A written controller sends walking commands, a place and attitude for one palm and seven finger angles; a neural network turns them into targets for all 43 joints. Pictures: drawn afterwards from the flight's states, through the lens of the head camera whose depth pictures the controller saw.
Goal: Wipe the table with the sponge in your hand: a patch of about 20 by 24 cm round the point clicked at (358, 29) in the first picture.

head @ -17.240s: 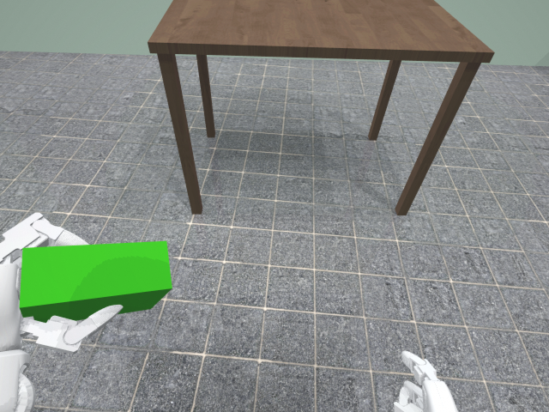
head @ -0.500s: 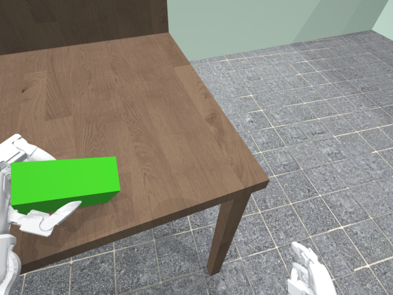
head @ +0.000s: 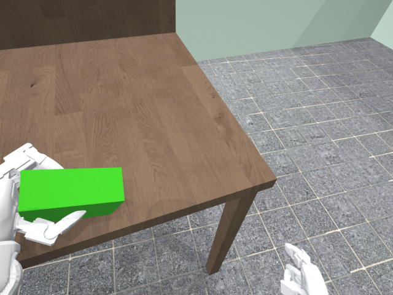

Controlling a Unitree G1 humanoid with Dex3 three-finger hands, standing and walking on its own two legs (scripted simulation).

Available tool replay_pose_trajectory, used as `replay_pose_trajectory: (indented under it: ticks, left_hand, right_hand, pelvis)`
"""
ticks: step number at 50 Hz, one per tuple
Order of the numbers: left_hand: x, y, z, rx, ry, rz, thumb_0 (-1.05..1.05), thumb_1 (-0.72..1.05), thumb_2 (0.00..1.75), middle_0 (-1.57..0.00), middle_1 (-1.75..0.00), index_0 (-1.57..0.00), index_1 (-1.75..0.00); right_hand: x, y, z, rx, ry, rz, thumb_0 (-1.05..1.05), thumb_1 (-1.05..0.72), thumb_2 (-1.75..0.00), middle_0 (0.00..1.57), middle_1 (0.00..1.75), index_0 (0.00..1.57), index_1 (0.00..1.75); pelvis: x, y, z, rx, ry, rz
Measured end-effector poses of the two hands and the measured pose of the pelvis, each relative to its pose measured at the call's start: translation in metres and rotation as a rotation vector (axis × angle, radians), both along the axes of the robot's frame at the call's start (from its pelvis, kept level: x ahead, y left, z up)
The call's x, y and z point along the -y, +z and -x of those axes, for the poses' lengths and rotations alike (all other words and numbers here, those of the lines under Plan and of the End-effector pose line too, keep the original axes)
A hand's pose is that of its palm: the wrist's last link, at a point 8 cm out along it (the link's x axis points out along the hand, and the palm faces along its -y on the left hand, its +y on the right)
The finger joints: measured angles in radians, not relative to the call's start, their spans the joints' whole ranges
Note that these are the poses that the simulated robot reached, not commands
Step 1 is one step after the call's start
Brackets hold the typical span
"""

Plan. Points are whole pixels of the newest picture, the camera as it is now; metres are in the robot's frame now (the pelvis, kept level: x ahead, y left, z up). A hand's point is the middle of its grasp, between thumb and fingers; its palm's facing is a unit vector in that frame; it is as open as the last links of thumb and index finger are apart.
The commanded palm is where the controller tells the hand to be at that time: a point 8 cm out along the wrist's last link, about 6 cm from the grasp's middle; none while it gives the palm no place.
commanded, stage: look again from close up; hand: left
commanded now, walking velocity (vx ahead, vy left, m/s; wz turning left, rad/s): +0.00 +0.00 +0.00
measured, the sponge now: (88, 194) +0.24 +0.21 +0.12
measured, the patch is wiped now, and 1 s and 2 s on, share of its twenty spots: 0.00 0.00 0.00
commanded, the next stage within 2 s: come to a stop and stand still in 0.04 s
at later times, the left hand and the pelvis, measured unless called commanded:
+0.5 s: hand (14, 175) +0.23 +0.29 +0.18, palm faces +0.44 -0.75 -0.49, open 9.4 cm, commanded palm +0.13 +0.30 +0.18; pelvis -0.02 +0.01 +0.00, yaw +2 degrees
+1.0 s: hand (62, 177) +0.24 +0.24 +0.16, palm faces +0.40 -0.85 -0.36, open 9.4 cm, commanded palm +0.17 +0.27 +0.18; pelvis +0.01 -0.01 +0.00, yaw -1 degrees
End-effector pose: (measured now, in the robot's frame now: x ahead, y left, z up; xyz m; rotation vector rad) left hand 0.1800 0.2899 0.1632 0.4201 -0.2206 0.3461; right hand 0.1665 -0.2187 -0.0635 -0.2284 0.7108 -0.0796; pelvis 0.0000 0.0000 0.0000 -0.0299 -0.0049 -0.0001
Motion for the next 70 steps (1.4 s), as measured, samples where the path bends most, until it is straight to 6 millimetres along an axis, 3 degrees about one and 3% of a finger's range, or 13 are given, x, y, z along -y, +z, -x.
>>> replay_pose_trajectory:
  ticks: [10, 22, 25, 27, 29, 32, 36, 39, 45, 52, 60, 70]
  left_hand:
    - [-0.014, 0.011, 0.006, 0.025, -0.012, -0.049, -0.02, -0.44, 1.06, -0.78, -1.38, -0.80, -1.39]
    - [-0.019, 0.005, 0.008, -0.009, 0.014, -0.034, -0.02, -0.44, 1.06, -0.78, -1.38, -0.79, -1.39]
    - [-0.037, 0.036, -0.006, 0.111, 0.024, -0.223, -0.02, -0.45, 1.06, -0.79, -1.37, -0.80, -1.39]
    - [-0.050, 0.055, -0.013, 0.193, 0.075, -0.245, -0.02, -0.45, 1.06, -0.79, -1.37, -0.80, -1.39]
    - [-0.050, 0.061, -0.016, 0.212, 0.095, -0.228, -0.02, -0.44, 1.06, -0.79, -1.38, -0.80, -1.39]
    - [-0.022, 0.049, -0.012, 0.121, 0.023, -0.193, -0.02, -0.44, 1.06, -0.78, -1.38, -0.79, -1.39]
    - [0.014, 0.014, -0.001, -0.061, -0.100, -0.121, -0.02, -0.44, 1.06, -0.78, -1.38, -0.79, -1.39]
    - [0.011, 0.004, 0.001, -0.060, -0.065, -0.062, -0.02, -0.44, 1.06, -0.78, -1.38, -0.79, -1.40]
    - [-0.003, 0.014, -0.013, 0.060, 0.048, -0.048, -0.03, -0.45, 1.06, -0.79, -1.37, -0.79, -1.39]
    - [0.019, 0.005, -0.026, 0.035, -0.028, -0.015, -0.02, -0.45, 1.06, -0.79, -1.38, -0.79, -1.40]
    - [0.011, 0.007, -0.022, 0.035, -0.044, -0.040, -0.02, -0.45, 1.06, -0.79, -1.38, -0.79, -1.40]
    - [-0.005, 0.004, -0.002, 0.016, -0.006, -0.023, -0.01, -0.45, 1.06, -0.79, -1.38, -0.79, -1.39]
  right_hand:
    - [-0.017, 0.001, 0.010, 0.004, 0.013, 0.003, 0.01, -0.90, -0.90, 0.20, 0.30, 0.20, 0.30]
    - [-0.022, -0.001, 0.008, -0.003, 0.029, 0.000, 0.01, -0.90, -0.90, 0.20, 0.30, 0.20, 0.30]
    - [-0.022, -0.007, 0.006, -0.027, 0.099, 0.028, 0.01, -0.90, -0.90, 0.20, 0.30, 0.20, 0.30]
    - [-0.020, -0.013, 0.004, -0.046, 0.123, 0.018, 0.01, -0.90, -0.90, 0.20, 0.30, 0.20, 0.30]
    - [-0.018, -0.016, 0.003, -0.033, 0.105, -0.020, 0.01, -0.90, -0.90, 0.20, 0.30, 0.20, 0.30]
    - [-0.014, -0.017, 0.004, -0.004, 0.049, -0.079, 0.01, -0.90, -0.90, 0.20, 0.30, 0.20, 0.30]
    - [-0.008, -0.016, 0.009, -0.013, -0.009, -0.090, 0.01, -0.90, -0.90, 0.20, 0.30, 0.20, 0.30]
    - [0.000, -0.015, 0.011, -0.043, -0.019, -0.051, 0.01, -0.90, -0.90, 0.20, 0.30, 0.20, 0.30]
    - [0.018, -0.010, 0.000, -0.039, -0.007, 0.007, 0.01, -0.90, -0.90, 0.20, 0.30, 0.20, 0.30]
    - [0.028, 0.004, -0.015, 0.038, -0.042, 0.011, 0.01, -0.90, -0.90, 0.20, 0.30, 0.20, 0.30]
    - [0.022, 0.007, -0.016, 0.028, -0.040, 0.024, 0.01, -0.90, -0.90, 0.20, 0.30, 0.20, 0.30]
    - [-0.002, 0.000, -0.002, 0.007, -0.010, -0.002, 0.01, -0.90, -0.90, 0.20, 0.30, 0.20, 0.30]
  pelvis:
    - [-0.014, 0.001, 0.007, 0.004, 0.000, -0.002]
    - [-0.017, 0.003, 0.008, 0.003, 0.003, -0.006]
    - [-0.010, -0.003, 0.017, -0.012, 0.033, -0.008]
    - [-0.008, -0.005, 0.022, -0.016, 0.034, -0.017]
    - [-0.009, -0.005, 0.022, -0.025, 0.019, -0.020]
    - [-0.012, -0.004, 0.016, -0.031, -0.009, -0.021]
    - [-0.009, -0.001, 0.004, -0.032, -0.022, -0.019]
    - [-0.001, -0.001, -0.002, -0.030, -0.014, -0.020]
    - [0.010, -0.002, -0.007, -0.017, 0.000, -0.016]
    - [0.011, -0.002, -0.013, -0.019, -0.014, -0.011]
    - [0.010, -0.002, -0.013, -0.020, -0.013, -0.011]
    - [-0.004, -0.001, -0.003, -0.001, -0.006, -0.001]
